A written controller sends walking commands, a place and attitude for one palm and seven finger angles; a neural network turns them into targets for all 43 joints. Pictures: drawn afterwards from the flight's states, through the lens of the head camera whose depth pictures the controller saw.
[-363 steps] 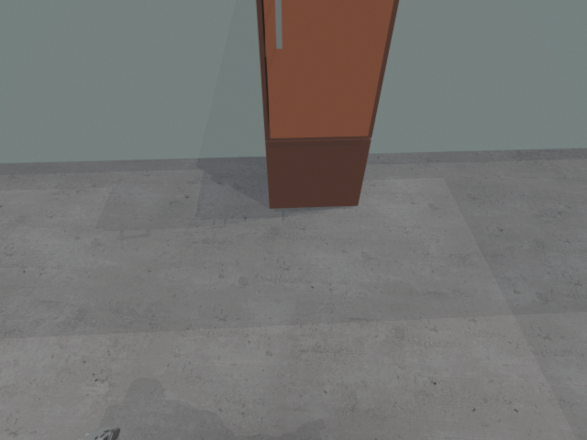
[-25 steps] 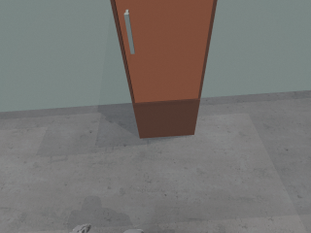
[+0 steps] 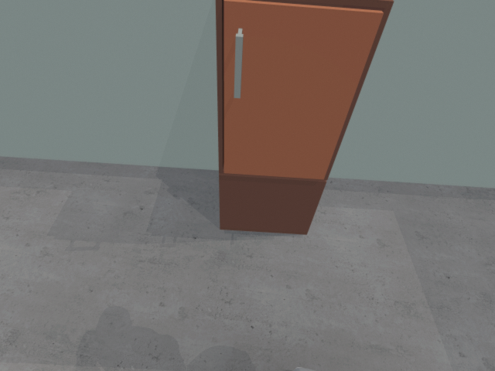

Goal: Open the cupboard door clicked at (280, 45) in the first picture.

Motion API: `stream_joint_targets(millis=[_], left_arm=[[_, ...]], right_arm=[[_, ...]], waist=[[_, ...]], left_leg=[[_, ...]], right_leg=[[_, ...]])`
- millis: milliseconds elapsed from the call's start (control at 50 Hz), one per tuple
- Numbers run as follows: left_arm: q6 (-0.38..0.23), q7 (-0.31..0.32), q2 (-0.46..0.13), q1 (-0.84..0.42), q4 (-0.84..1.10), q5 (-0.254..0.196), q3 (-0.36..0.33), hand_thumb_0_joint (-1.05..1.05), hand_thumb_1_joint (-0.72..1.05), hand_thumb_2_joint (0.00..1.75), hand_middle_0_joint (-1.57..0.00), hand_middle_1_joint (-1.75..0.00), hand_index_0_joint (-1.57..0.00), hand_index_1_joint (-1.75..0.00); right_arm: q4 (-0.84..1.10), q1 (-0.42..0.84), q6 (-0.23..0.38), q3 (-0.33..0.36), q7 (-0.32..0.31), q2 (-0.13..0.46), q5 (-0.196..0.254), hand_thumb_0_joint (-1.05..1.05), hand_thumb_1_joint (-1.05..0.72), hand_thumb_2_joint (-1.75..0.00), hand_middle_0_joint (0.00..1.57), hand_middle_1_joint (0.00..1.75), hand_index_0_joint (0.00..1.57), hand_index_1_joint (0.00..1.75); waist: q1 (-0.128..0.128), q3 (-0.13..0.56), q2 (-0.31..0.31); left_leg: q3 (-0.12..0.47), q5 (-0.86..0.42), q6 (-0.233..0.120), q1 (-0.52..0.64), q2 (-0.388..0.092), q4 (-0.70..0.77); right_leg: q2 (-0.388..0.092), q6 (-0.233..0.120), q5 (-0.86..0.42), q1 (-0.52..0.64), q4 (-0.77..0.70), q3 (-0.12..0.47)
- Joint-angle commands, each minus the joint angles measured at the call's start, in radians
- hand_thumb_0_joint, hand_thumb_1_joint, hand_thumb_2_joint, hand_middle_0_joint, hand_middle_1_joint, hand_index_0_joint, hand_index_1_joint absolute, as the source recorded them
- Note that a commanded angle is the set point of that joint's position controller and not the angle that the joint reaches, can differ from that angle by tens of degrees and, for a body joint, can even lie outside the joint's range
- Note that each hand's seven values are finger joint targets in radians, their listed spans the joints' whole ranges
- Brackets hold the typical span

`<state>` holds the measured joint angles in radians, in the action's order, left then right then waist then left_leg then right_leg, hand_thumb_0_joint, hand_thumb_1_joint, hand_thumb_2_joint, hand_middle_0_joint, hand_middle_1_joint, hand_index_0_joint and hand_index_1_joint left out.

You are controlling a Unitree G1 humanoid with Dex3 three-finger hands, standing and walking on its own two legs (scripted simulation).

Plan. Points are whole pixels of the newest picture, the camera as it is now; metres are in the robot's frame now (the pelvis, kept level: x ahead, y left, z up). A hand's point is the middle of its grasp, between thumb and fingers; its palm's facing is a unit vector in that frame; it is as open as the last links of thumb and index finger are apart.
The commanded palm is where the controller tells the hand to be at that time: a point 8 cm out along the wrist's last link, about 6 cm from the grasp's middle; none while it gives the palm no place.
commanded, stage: take the last steps up to it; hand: left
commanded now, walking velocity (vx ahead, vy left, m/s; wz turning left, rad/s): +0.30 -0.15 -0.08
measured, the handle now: (238, 64) +0.83 +0.08 +0.10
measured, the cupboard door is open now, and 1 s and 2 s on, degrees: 0 0 0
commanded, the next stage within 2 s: come to a stop and stand still in 0.68 s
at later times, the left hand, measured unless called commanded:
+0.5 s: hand (199, 365) +0.17 +0.10 -0.18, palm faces +0.02 -0.99 -0.16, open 7.3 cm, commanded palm none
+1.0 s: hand (225, 276) +0.36 +0.07 -0.18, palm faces -0.02 -0.97 -0.23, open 7.4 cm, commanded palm none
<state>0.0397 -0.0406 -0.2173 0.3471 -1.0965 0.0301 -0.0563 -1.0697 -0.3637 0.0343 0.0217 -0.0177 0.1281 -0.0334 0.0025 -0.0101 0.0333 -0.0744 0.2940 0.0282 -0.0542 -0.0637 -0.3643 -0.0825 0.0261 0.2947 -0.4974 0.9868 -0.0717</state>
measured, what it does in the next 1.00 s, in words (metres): walks ahead: right foot, then left foot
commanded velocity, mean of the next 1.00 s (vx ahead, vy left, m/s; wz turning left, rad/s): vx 0.11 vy -0.03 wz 0.02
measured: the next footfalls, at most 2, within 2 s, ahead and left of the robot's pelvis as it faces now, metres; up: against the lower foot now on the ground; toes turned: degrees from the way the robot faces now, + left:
right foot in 0.20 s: +0.18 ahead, -0.18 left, +0.00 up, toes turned -10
left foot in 0.58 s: +0.28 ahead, +0.02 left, +0.00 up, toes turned +8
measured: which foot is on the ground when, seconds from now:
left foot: down 0.00-0.20, up 0.22-0.56, down 0.58-0.96, up 0.98-1.00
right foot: up 0.00-0.18, down 0.20-0.58, up 0.60-0.92, down 0.94-1.00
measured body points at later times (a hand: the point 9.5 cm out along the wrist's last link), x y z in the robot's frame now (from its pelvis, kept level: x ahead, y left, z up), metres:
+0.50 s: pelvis +0.15 -0.08 -0.01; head +0.15 -0.07 +0.44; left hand +0.17 +0.15 -0.17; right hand +0.22 -0.32 -0.15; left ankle +0.20 +0.03 -0.71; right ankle +0.14 -0.17 -0.74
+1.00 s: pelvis +0.30 -0.12 -0.02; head +0.33 -0.13 +0.43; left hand +0.36 +0.12 -0.16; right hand +0.25 -0.33 -0.18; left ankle +0.24 +0.01 -0.74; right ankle +0.37 -0.25 -0.74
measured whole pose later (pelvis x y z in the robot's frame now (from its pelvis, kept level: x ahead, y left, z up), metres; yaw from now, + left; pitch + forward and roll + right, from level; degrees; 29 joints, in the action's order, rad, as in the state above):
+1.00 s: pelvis +0.30 -0.12 -0.02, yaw -1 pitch -1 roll +1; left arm -0.02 0.01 -0.17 0.18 -1.06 0.02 -0.03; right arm -1.13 -0.33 -0.01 0.04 -0.02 0.14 -0.01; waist -0.03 -0.09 -0.02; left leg -0.11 0.44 0.03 -0.16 -0.07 -0.61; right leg -0.09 0.01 0.17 -0.35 0.57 -0.10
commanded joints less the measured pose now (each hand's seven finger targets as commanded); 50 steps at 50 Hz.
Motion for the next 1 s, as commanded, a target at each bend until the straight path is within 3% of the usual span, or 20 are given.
stream_joint_targets(millis=[0,100,140,160,180,200,220,260,320,440,520,540,560,580,660,700,840,900,940,980], left_arm=[[-0.036,-0.004,-0.015,-0.154,0.109,-0.006,-0.007,0.0,0.9,0.9,-0.2,-0.3,-0.2,-0.3],[-0.055,-0.007,-0.02,-0.133,0.096,-0.011,-0.016,0.0,0.9,0.9,-0.2,-0.3,-0.2,-0.3],[-0.073,0.001,-0.07,0.061,0.028,-0.007,-0.033,0.0,0.9,0.9,-0.2,-0.3,-0.2,-0.3],[-0.088,0.013,-0.161,0.204,-0.016,-0.001,-0.054,0.0,0.9,0.9,-0.2,-0.3,-0.2,-0.3],[-0.089,0.027,-0.241,0.285,-0.037,-0.01,-0.066,0.0,0.9,0.9,-0.2,-0.3,-0.2,-0.3],[-0.09,0.036,-0.239,0.246,-0.031,-0.017,-0.062,0.0,0.9,0.9,-0.2,-0.3,-0.2,-0.3],[-0.082,0.044,-0.188,0.138,-0.003,-0.015,-0.051,0.0,0.9,0.9,-0.2,-0.3,-0.2,-0.3],[-0.083,0.057,-0.107,-0.047,0.054,-0.005,-0.024,0.0,0.9,0.9,-0.2,-0.3,-0.2,-0.3],[-0.092,0.06,-0.068,-0.085,0.056,0.003,-0.005,0.0,0.9,0.9,-0.2,-0.3,-0.2,-0.3],[-0.099,0.053,-0.091,-0.039,0.038,-0.001,-0.01,0.0,0.9,0.9,-0.2,-0.3,-0.2,-0.3],[-0.091,0.046,-0.072,-0.032,0.027,-0.011,-0.007,0.0,0.9,0.9,-0.2,-0.3,-0.2,-0.3],[-0.088,0.042,-0.041,-0.025,0.038,-0.015,-0.001,0.0,0.9,0.9,-0.2,-0.3,-0.2,-0.3],[-0.087,0.033,0.009,-0.025,0.065,-0.02,0.006,0.0,0.9,0.9,-0.2,-0.3,-0.2,-0.3],[-0.087,0.032,-0.019,-0.075,0.099,-0.008,0.005,0.0,0.9,0.9,-0.2,-0.3,-0.2,-0.3],[-0.076,0.024,-0.004,-0.075,0.066,0.004,-0.004,0.0,0.9,0.9,-0.2,-0.3,-0.2,-0.3],[-0.064,0.026,0.019,-0.037,0.052,-0.002,0.001,0.0,0.9,0.9,-0.2,-0.3,-0.2,-0.3],[-0.052,0.046,0.041,-0.085,0.05,-0.013,0.023,0.0,0.9,0.9,-0.2,-0.3,-0.2,-0.3],[-0.065,0.062,-0.058,0.017,0.021,-0.009,0.01,0.0,0.9,0.9,-0.2,-0.3,-0.2,-0.3],[-0.064,0.071,-0.164,0.025,0.027,-0.008,-0.009,0.0,0.9,0.9,-0.2,-0.3,-0.2,-0.3],[-0.064,0.08,-0.177,0.032,0.032,-0.01,-0.023,0.0,0.9,0.9,-0.2,-0.3,-0.2,-0.3]], right_arm=[[0.006,-0.074,0.024,0.053,-0.023,0.197,0.003,0.0,-0.9,-0.9,0.2,0.3,0.2,0.3],[-0.003,-0.034,0.016,0.07,-0.016,0.22,-0.005,0.0,-0.9,-0.9,0.2,0.3,0.2,0.3],[-0.01,-0.026,0.013,0.068,-0.01,0.205,0.004,0.0,-0.9,-0.9,0.2,0.3,0.2,0.3],[0.0,-0.044,0.018,0.053,0.002,0.153,0.016,0.0,-0.9,-0.9,0.2,0.3,0.2,0.3],[0.049,-0.011,0.018,0.035,0.002,0.087,0.028,0.0,-0.9,-0.9,0.2,0.3,0.2,0.3],[0.066,0.046,0.012,0.039,0.003,0.114,0.03,0.0,-0.9,-0.9,0.2,0.3,0.2,0.3],[0.074,0.093,0.009,0.049,0.006,0.122,0.027,0.0,-0.9,-0.9,0.2,0.3,0.2,0.3],[0.059,0.086,-0.003,0.048,0.015,0.112,0.006,0.0,-0.9,-0.9,0.2,0.3,0.2,0.3],[0.04,0.017,-0.028,0.045,0.024,0.066,0.003,0.0,-0.9,-0.9,0.2,0.3,0.2,0.3],[0.089,0.104,-0.01,0.038,0.036,0.069,0.007,0.0,-0.9,-0.9,0.2,0.3,0.2,0.3],[0.061,0.041,0.012,0.037,0.026,0.087,0.007,0.0,-0.9,-0.9,0.2,0.3,0.2,0.3],[0.042,-0.03,0.02,0.043,0.02,0.135,0.003,0.0,-0.9,-0.9,0.2,0.3,0.2,0.3],[0.025,-0.122,0.025,0.062,0.012,0.223,-0.008,0.0,-0.9,-0.9,0.2,0.3,0.2,0.3],[0.016,-0.155,0.016,0.071,0.0,0.261,-0.006,0.0,-0.9,-0.9,0.2,0.3,0.2,0.3],[0.052,-0.008,0.034,0.043,-0.014,0.143,0.003,0.0,-0.9,-0.9,0.2,0.3,0.2,0.3],[0.05,0.008,0.041,0.039,-0.016,0.143,0.009,0.0,-0.9,-0.9,0.2,0.3,0.2,0.3],[0.007,0.027,0.017,0.03,-0.02,0.148,0.01,0.0,-0.9,-0.9,0.2,0.3,0.2,0.3],[-0.008,0.021,-0.001,0.039,-0.016,0.133,0.025,0.0,-0.9,-0.9,0.2,0.3,0.2,0.3],[-0.007,-0.049,-0.024,0.046,-0.004,0.087,0.036,0.0,-0.9,-0.9,0.2,0.3,0.2,0.3],[0.011,-0.006,-0.056,0.053,-0.017,0.095,0.035,0.0,-0.9,-0.9,0.2,0.3,0.2,0.3]], waist=[[-0.041,-0.133,-0.179],[-0.017,-0.096,-0.195],[0.077,-0.004,-0.082],[0.135,0.099,0.119],[0.144,0.152,0.325],[0.146,0.153,0.292],[0.111,0.068,0.191],[0.028,-0.029,0.047],[-0.031,-0.052,0.074],[-0.007,-0.061,0.05],[-0.047,-0.059,-0.033],[-0.074,-0.036,-0.153],[-0.102,-0.024,-0.344],[-0.113,-0.024,-0.348],[-0.03,-0.052,-0.116],[-0.008,-0.01,-0.13],[-0.003,-0.024,-0.193],[0.038,0.047,-0.08],[0.014,0.068,0.063],[0.055,0.138,0.274]], left_leg=[[0.113,-0.167,-0.155,-0.012,-0.255,0.18],[0.069,-0.186,-0.124,-0.09,-0.254,0.073],[-0.009,-0.267,-0.075,-0.182,-0.168,-0.197],[-0.082,-0.118,-0.042,-0.367,-0.093,-0.481],[-0.051,0.328,-0.031,-0.547,0.021,-0.783],[0.061,0.306,-0.05,-0.578,-0.014,-0.919],[0.077,0.224,-0.058,-0.602,-0.05,-0.981],[0.06,0.12,-0.044,-0.516,-0.101,-0.898],[0.009,0.078,-0.023,-0.391,-0.084,-0.709],[-0.03,0.029,-0.021,-0.348,-0.055,-0.389],[-0.061,-0.069,-0.019,-0.1,-0.022,-0.162],[0.052,-0.001,-0.044,0.005,-0.083,-0.066],[0.36,0.076,-0.137,0.097,-0.295,0.085],[0.525,0.077,-0.207,0.092,-0.401,0.178],[0.259,-0.212,-0.189,-0.04,-0.298,0.16],[0.134,-0.366,-0.179,-0.033,-0.251,0.137],[0.0,-0.711,-0.137,-0.07,-0.187,0.007],[-0.025,-0.404,-0.051,-0.118,-0.111,-0.127],[-0.044,0.125,-0.006,-0.274,0.02,-0.28],[0.023,0.379,0.004,-0.308,0.032,-0.588]], right_leg=[[-0.042,0.014,-0.031,-0.14,-0.101,0.001],[0.009,-0.015,-0.053,0.119,-0.355,-0.066],[0.054,-0.041,-0.09,0.422,-0.48,-0.087],[-0.11,-0.099,0.029,0.652,-0.551,0.12],[-0.326,-0.182,-0.015,0.719,-0.693,0.482],[-0.341,-0.22,0.096,0.627,-0.758,0.547],[-0.329,-0.232,0.275,0.512,-0.796,0.507],[-0.269,-0.198,0.246,0.263,-0.797,0.314],[-0.2,-0.173,0.14,0.143,-0.823,0.147],[-0.192,-0.209,0.081,0.226,-0.809,0.135],[-0.133,-0.161,0.087,0.153,-0.667,0.082],[-0.065,-0.123,0.078,0.083,-0.506,0.037],[0.041,-0.065,0.128,-0.072,-0.23,-0.067],[0.071,-0.052,0.272,-0.148,-0.019,-0.034],[-0.032,-0.023,0.062,-0.126,0.127,0.057],[-0.034,-0.006,0.014,-0.077,0.071,0.038],[0.011,0.006,-0.088,0.151,-0.349,-0.03],[-0.044,0.002,-0.502,0.375,-0.565,0.012],[-0.279,-0.109,-1.063,0.501,-0.5,0.169],[-0.361,-0.227,-1.157,0.476,-0.547,0.27]])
